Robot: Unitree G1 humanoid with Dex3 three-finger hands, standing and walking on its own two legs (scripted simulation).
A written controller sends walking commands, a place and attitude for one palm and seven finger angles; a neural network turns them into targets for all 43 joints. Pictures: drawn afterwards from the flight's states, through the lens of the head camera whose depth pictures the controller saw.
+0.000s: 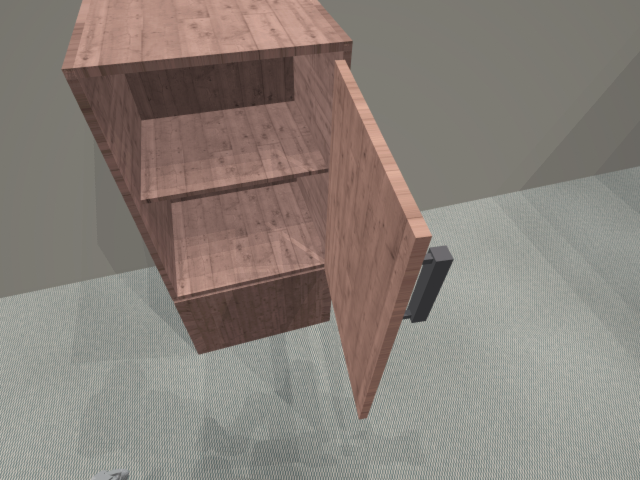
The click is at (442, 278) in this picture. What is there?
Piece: cupboard door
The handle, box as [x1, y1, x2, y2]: [402, 245, 453, 322]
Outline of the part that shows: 446,245 429,247 428,252 425,255 422,263 423,266 411,299 402,319 409,317 411,322 422,321 426,319 453,259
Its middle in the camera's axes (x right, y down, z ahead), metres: +0.13 +0.07 +0.56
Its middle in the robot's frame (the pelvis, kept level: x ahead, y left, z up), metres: +0.38 -0.11 +0.01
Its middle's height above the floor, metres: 0.78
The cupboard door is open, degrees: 83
